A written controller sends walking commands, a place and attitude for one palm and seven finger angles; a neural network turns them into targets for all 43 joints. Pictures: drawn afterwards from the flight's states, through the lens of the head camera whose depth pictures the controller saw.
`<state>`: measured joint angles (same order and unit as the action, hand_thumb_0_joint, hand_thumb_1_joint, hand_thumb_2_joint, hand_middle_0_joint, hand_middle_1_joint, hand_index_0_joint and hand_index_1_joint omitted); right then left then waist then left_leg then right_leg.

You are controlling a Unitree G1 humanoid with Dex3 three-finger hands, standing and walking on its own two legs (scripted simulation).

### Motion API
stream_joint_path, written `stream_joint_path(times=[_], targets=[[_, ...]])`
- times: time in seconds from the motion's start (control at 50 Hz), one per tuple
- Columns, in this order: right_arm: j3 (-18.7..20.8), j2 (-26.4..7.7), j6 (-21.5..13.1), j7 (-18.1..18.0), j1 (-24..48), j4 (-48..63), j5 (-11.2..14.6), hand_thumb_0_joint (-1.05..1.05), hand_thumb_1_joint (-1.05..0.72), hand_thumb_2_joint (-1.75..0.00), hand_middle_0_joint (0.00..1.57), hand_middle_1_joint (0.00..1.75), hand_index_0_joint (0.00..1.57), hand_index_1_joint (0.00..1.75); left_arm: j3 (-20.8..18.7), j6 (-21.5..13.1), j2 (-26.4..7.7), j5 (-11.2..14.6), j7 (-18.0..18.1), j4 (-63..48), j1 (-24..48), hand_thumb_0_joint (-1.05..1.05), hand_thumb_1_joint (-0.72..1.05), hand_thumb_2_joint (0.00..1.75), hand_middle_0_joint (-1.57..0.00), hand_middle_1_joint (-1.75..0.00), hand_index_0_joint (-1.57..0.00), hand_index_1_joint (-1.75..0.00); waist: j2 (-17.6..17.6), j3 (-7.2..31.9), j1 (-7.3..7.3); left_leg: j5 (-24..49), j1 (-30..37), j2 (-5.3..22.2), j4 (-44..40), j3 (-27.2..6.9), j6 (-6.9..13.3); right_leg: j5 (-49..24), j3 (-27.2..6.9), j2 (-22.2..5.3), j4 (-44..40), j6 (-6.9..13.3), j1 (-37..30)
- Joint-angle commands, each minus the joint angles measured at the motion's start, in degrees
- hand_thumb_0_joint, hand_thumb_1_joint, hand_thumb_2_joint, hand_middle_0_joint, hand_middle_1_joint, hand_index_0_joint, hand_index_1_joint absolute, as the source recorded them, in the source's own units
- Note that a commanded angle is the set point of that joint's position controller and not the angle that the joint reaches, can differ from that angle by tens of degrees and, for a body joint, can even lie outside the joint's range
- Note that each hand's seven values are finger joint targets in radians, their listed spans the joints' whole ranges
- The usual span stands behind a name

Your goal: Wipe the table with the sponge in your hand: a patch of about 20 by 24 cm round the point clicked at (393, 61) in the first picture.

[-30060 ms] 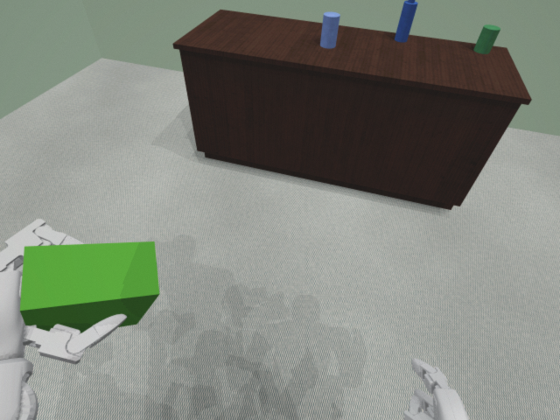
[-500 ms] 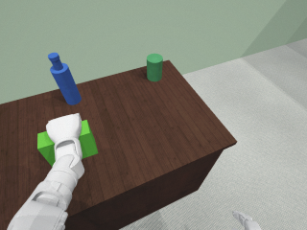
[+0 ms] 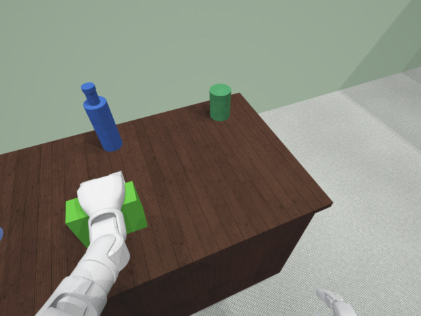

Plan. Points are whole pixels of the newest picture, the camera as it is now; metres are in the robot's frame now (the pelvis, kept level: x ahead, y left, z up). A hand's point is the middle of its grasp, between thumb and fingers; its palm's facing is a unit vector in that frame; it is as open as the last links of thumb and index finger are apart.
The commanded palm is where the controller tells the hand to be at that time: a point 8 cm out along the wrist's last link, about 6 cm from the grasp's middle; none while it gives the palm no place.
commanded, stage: wipe back along the middle lane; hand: left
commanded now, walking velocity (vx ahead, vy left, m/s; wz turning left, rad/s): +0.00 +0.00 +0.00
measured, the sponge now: (111, 218) +0.32 +0.26 -0.04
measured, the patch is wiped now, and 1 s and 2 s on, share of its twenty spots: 0.55 0.70 0.70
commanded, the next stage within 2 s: slide across to the third lane in 0.74 s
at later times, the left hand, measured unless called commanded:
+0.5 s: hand (116, 232) +0.27 +0.22 -0.01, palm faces -0.05 -0.04 -1.00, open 9.8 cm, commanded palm +0.23 +0.20 +0.02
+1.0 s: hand (120, 241) +0.26 +0.21 -0.01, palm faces -0.07 -0.04 -1.00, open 9.8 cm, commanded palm +0.23 +0.17 +0.03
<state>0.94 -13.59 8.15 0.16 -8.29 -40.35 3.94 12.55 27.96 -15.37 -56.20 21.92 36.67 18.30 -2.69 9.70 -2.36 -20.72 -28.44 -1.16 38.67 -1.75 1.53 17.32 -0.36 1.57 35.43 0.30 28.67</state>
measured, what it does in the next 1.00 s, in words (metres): stands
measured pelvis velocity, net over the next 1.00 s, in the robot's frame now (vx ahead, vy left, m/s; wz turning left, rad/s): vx -0.02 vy -0.02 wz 0.00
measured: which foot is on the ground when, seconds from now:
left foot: down 0.00-1.00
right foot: down 0.00-1.00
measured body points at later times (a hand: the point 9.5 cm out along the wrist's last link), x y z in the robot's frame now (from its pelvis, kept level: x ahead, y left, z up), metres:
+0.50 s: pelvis -0.01 -0.01 +0.00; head -0.01 -0.03 +0.45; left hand +0.27 +0.22 +0.05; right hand +0.22 -0.22 -0.09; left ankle -0.02 +0.10 -0.72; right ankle +0.00 -0.12 -0.72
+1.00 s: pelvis -0.02 -0.02 +0.00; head -0.02 -0.05 +0.45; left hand +0.26 +0.21 +0.05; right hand +0.19 -0.25 -0.10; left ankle -0.02 +0.10 -0.72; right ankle +0.00 -0.12 -0.72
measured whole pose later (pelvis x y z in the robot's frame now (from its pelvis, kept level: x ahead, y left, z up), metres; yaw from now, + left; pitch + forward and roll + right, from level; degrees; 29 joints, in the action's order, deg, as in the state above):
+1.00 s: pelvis -0.02 -0.02 +0.00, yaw +0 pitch +6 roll +0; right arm 0.6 -14.5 7.0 -1.1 -4.7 -38.5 4.5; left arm 16.4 30.2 -14.1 -56.6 19.1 23.6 5.8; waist -3.1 7.4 -3.9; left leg -18.9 -23.6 -0.6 36.8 -1.6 -0.2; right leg 16.9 -0.5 2.2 36.7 2.1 25.5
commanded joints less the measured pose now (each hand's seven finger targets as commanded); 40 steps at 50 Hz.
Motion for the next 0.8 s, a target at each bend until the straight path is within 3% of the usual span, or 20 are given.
stream_joint_path(times=[0.0,0.02,0.04,0.1,0.12,0.2,0.22,0.3,0.32,0.34,0.4,0.42,0.44,0.48,0.52,0.54,0.6,0.62,0.64,0.78], targets=[[2.06,-7.58,-2.43,-0.3,8.87,9.82,0.48,0.0,-0.9,-0.9,0.2,0.3,0.2,0.3,1.45,0.94,0.84,1.82,-3.39,-5.97,-1.89,0.0,0.1,1.3,-1.2,-1.6,-1.2,-1.6,7.73,9.76,-0.19,21.09,6.58,0.44,-3.96,-1.19,-0.56,-23.06,1.06,0.35,-2.04,3.9,-9.83],[2.11,-7.76,-2.35,-0.24,9.53,9.96,0.62,0.0,-0.9,-0.9,0.2,0.3,0.2,0.3,0.82,1.41,-0.01,1.85,-3.4,-7.39,-2.23,0.0,0.1,1.3,-1.2,-1.6,-1.2,-1.6,6.49,9.52,-0.5,21.41,6.86,0.46,-4.16,-1.46,-0.68,-22.91,0.95,0.36,-1.88,4.03,-9.81],[1.93,-7.47,-2.3,-0.24,9.72,10.28,0.63,0.0,-0.9,-0.9,0.2,0.3,0.2,0.3,2.51,1.76,1.58,2.06,-3.69,-8.59,-2.0,0.0,0.1,1.3,-1.2,-1.6,-1.2,-1.6,6.87,8.81,-0.1,21.35,7.23,0.51,-4.17,-1.28,-0.53,-22.71,1.39,0.34,-2.02,3.92,-9.69],[1.6,-7.29,-2.23,-0.25,10.66,10.96,0.75,0.0,-0.9,-0.9,0.2,0.3,0.2,0.3,3.11,2.45,1.7,1.91,-4.19,-10.62,-4.42,0.0,0.1,1.3,-1.2,-1.6,-1.2,-1.6,6.92,7.78,-0.44,20.7,7.34,0.26,-4.43,-1.05,-0.56,-23.02,0.89,0.28,-2.16,3.97,-10.2],[1.75,-7.47,-2.18,-0.27,10.98,10.97,0.89,0.0,-0.9,-0.9,0.2,0.3,0.2,0.3,1.09,2.54,-0.36,1.93,-4.13,-11.45,-5.33,0.0,0.1,1.3,-1.2,-1.6,-1.2,-1.6,6.88,8.05,-0.96,20.7,7.57,0.3,-4.61,-1.57,-0.7,-22.31,0.75,0.39,-2.1,4.13,-10.35],[1.19,-6.99,-2.11,-0.25,12.14,11.82,0.95,0.0,-0.9,-0.9,0.2,0.3,0.2,0.3,4.95,2.87,2.47,1.21,-4.89,-13.9,-5.57,0.0,0.1,1.3,-1.2,-1.6,-1.2,-1.6,5.79,6.67,-0.57,19.8,8.34,0.19,-4.89,-1.38,-0.67,-21.1,0.57,0.49,-2.24,4.24,-9.57],[1.43,-7.05,-2.06,-0.27,12.12,11.77,1.03,0.0,-0.9,-0.9,0.2,0.3,0.2,0.3,3.28,2.86,1.02,1.46,-4.87,-14.35,-5.6,0.0,0.1,1.3,-1.2,-1.6,-1.2,-1.6,5.45,6.63,-0.99,19.34,8.44,0.21,-5.03,-1.5,-0.74,-20.43,0.45,0.56,-2.34,4.37,-9.64],[1.05,-6.77,-2.17,-0.38,12.68,12.32,0.92,0.0,-0.9,-0.9,0.2,0.3,0.2,0.3,4.21,2.48,1.9,1.13,-4.96,-15.29,-8.28,0.0,0.1,1.3,-1.2,-1.6,-1.2,-1.6,6.93,6.41,-1.24,18.5,8.11,-0.19,-5.01,-1.15,-0.64,-21.22,-0.11,0.54,-2.42,4.34,-10.46],[1.18,-7.07,-2.07,-0.35,13.08,12.26,0.93,0.0,-0.9,-0.9,0.2,0.3,0.2,0.3,2.34,2.41,-0.11,0.99,-4.78,-15.94,-8.58,0.0,0.1,1.3,-1.2,-1.6,-1.2,-1.6,5.82,6.72,-1.62,18.28,8.17,-0.11,-5.23,-1.48,-0.85,-20.34,-0.41,0.61,-2.32,4.53,-10.43],[0.93,-6.62,-1.96,-0.41,13.55,12.63,0.92,0.0,-0.9,-0.9,0.2,0.3,0.2,0.3,5.13,2.51,2.43,0.92,-5.01,-16.39,-8.07,0.0,0.1,1.3,-1.2,-1.6,-1.2,-1.6,5.6,6.1,-1.27,17.59,8.3,-0.27,-5.2,-1.17,-0.66,-19.36,0.06,0.55,-2.42,4.36,-10.12],[0.92,-6.63,-1.99,-0.44,13.76,12.3,0.9,0.0,-0.9,-0.9,0.2,0.3,0.2,0.3,6.01,2.53,2.95,0.28,-5.02,-15.91,-6.53,0.0,0.1,1.3,-1.2,-1.6,-1.2,-1.6,6.53,4.45,-0.83,15.51,7.87,-0.27,-5.45,-1.25,-0.55,-16.83,-0.17,0.7,-2.94,4.41,-8.66],[1.16,-6.83,-2.07,-0.41,13.96,12.31,0.86,0.0,-0.9,-0.9,0.2,0.3,0.2,0.3,4.17,2.47,1.46,0.39,-4.82,-16.38,-7.57,0.0,0.1,1.3,-1.2,-1.6,-1.2,-1.6,6.11,5.27,-1.54,15.38,7.87,-0.33,-5.54,-1.42,-0.56,-16.77,-0.72,0.78,-3.01,4.57,-9.15],[0.93,-6.54,-2.14,-0.41,14.11,12.74,0.85,0.0,-0.9,-0.9,0.2,0.3,0.2,0.3,5.53,2.51,2.82,0.61,-4.96,-16.84,-8.5,0.0,0.1,1.3,-1.2,-1.6,-1.2,-1.6,5.86,5.91,-1.61,15.33,8.04,-0.44,-5.48,-1.08,-0.46,-16.96,-0.23,0.62,-2.76,4.46,-9.89],[0.96,-6.55,-2.3,-0.47,14.4,12.78,0.82,0.0,-0.9,-0.9,0.2,0.3,0.2,0.3,4.82,2.24,2.39,0.98,-4.91,-16.89,-10.42,0.0,0.1,1.3,-1.2,-1.6,-1.2,-1.6,7.66,6.07,-1.84,15.01,7.44,-0.67,-5.25,-0.89,-0.34,-18.2,-0.92,0.49,-2.96,4.28,-10.7],[1.0,-7.02,-2.22,-0.71,14.38,12.42,0.83,0.0,-0.9,-0.9,0.2,0.3,0.2,0.3,2.31,2.26,-0.21,1.0,-4.76,-17.14,-10.49,0.0,0.1,1.3,-1.2,-1.6,-1.2,-1.6,8.07,6.2,-2.04,14.18,6.84,-0.75,-5.56,-1.0,-0.43,-18.04,-1.92,0.48,-3.24,4.3,-11.27],[0.79,-6.64,-2.21,-0.68,14.71,12.66,0.84,0.0,-0.9,-0.9,0.2,0.3,0.2,0.3,4.5,2.25,1.95,0.94,-4.86,-17.5,-10.66,0.0,0.1,1.3,-1.2,-1.6,-1.2,-1.6,7.79,5.81,-1.71,14.22,6.88,-0.93,-5.38,-0.81,-0.28,-18.13,-1.54,0.39,-3.11,4.19,-11.15],[0.86,-6.6,-2.55,-0.54,14.78,12.71,0.89,0.0,-0.9,-0.9,0.2,0.3,0.2,0.3,4.52,2.15,1.87,1.01,-4.86,-18.16,-13.25,0.0,0.1,1.3,-1.2,-1.6,-1.2,-1.6,8.33,5.14,-1.97,13.57,6.62,-0.98,-5.46,-0.64,-0.2,-17.68,-2.06,0.38,-3.51,4.1,-11.21],[1.07,-6.98,-2.59,-0.53,14.66,12.4,0.86,0.0,-0.9,-0.9,0.2,0.3,0.2,0.3,2.34,2.07,-0.07,0.91,-4.61,-18.39,-13.3,0.0,0.1,1.3,-1.2,-1.6,-1.2,-1.6,7.98,5.92,-2.32,13.5,6.59,-0.85,-5.59,-0.97,-0.34,-17.64,-2.43,0.54,-3.33,4.32,-11.34],[0.94,-6.58,-2.66,-0.62,14.86,12.64,0.83,0.0,-0.9,-0.9,0.2,0.3,0.2,0.3,4.37,2.04,1.83,0.91,-4.67,-18.78,-13.16,0.0,0.1,1.3,-1.2,-1.6,-1.2,-1.6,8.14,5.58,-1.9,13.26,6.65,-0.98,-5.45,-0.71,-0.15,-17.4,-1.97,0.46,-3.35,4.08,-11.21],[0.92,-6.86,-3.27,-1.52,14.44,11.79,0.87,0.0,-0.9,-0.9,0.2,0.3,0.2,0.3,1.55,2.13,-0.62,0.95,-4.06,-16.86,-10.86,0.0,0.1,1.3,-1.2,-1.6,-1.2,-1.6,7.57,3.41,-1.89,9.32,5.22,-1.24,-6.17,-0.23,-0.12,-12.25,-2.89,0.42,-4.79,3.79,-9.61]])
